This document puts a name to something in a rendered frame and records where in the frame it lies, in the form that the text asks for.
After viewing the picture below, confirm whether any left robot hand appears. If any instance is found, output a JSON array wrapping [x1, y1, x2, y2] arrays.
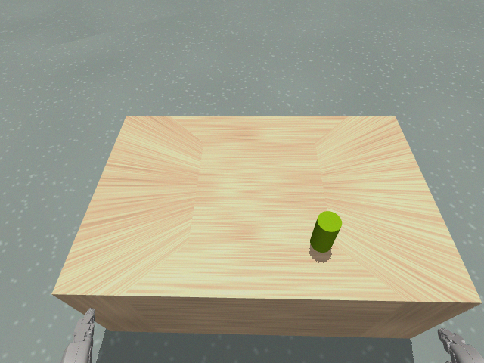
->
[[61, 308, 95, 363]]

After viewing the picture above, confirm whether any can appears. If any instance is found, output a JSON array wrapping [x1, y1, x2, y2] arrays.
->
[[310, 211, 342, 253]]

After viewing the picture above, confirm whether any right robot hand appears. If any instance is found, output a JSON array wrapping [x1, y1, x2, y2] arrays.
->
[[438, 328, 484, 363]]

